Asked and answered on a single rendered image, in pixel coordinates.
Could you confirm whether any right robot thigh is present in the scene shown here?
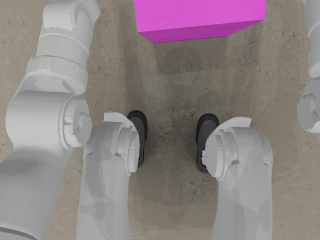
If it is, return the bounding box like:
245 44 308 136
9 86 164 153
208 126 273 240

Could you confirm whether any right robot shin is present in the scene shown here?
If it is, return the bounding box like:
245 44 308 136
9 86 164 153
201 117 273 173

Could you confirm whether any left robot forearm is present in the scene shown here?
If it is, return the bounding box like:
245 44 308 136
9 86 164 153
5 0 101 136

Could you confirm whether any right robot forearm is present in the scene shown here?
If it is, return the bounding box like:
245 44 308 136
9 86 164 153
301 0 320 79

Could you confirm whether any robot right upper arm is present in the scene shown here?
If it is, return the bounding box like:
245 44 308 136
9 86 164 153
297 76 320 146

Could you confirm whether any carton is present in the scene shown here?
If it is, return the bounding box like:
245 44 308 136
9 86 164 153
134 0 266 44

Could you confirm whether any robot left upper arm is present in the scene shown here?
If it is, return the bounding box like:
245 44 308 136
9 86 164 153
0 90 92 240

